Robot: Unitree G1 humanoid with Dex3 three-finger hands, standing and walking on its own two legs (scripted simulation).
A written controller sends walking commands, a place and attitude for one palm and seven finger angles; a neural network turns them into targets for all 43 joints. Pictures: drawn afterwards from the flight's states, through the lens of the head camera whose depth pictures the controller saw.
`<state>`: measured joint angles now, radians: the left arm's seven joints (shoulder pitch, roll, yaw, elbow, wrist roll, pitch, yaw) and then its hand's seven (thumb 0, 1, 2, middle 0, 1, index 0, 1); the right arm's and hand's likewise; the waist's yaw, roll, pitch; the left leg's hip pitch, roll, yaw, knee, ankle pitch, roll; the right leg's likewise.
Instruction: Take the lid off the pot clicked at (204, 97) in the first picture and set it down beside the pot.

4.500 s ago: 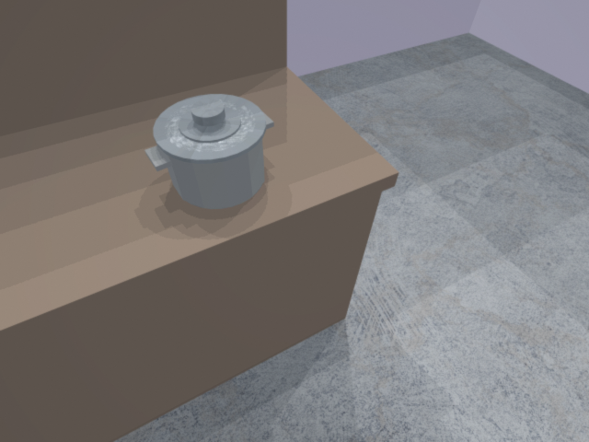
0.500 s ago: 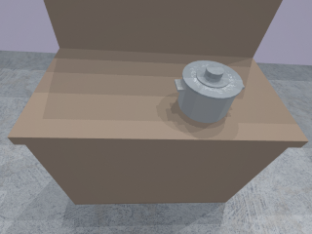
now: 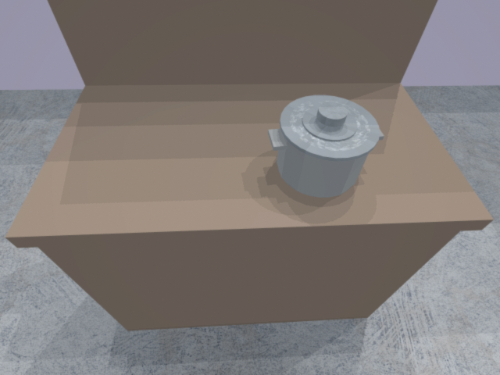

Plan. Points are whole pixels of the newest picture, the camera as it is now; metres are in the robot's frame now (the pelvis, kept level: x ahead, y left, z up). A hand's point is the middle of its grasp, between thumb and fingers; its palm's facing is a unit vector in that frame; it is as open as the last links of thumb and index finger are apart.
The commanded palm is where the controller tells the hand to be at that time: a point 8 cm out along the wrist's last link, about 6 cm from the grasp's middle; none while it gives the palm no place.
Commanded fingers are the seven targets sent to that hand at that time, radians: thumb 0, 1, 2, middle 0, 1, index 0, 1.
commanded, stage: look again from close up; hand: left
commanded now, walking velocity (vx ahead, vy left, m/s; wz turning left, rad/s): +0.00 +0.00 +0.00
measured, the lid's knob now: (331, 114) +0.55 -0.12 +0.12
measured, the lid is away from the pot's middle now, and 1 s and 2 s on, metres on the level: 0.00 0.00 0.00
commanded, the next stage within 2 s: shuffle to correct the standing spot in 1.18 s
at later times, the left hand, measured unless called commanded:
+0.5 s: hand out of the picture +0.01 +0.12 -0.18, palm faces +0.04 -0.99 -0.16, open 7.3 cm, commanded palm none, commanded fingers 0.00 0.90 0.90 -0.20 -0.30 -0.20 -0.30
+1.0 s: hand out of the picture +0.02 +0.12 -0.18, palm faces +0.05 -0.98 -0.17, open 7.3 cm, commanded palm none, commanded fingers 0.00 0.90 0.90 -0.20 -0.30 -0.20 -0.30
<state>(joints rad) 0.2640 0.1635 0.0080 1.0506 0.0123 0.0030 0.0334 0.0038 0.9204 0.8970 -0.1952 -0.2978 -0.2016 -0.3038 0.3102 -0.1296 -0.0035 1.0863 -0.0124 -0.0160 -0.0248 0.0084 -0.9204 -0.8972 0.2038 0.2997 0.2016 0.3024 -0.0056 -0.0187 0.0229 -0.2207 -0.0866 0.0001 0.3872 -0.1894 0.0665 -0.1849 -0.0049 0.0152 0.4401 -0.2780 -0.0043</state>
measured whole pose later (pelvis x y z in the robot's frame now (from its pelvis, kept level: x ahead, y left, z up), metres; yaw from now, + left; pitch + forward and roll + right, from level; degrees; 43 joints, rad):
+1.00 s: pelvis +0.03 -0.05 +0.00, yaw +0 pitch +0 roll +1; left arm 0.31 0.15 -0.01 1.06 0.00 -0.02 0.04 0.01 0.91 0.90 -0.20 -0.30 -0.20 -0.30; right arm 0.27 -0.13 0.01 1.13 0.00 -0.02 -0.04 0.01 -0.92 -0.90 0.20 0.30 0.20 0.30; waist 0.01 -0.04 0.04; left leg -0.15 -0.02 -0.03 0.41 -0.25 0.00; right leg -0.08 0.06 -0.01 0.38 -0.30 -0.07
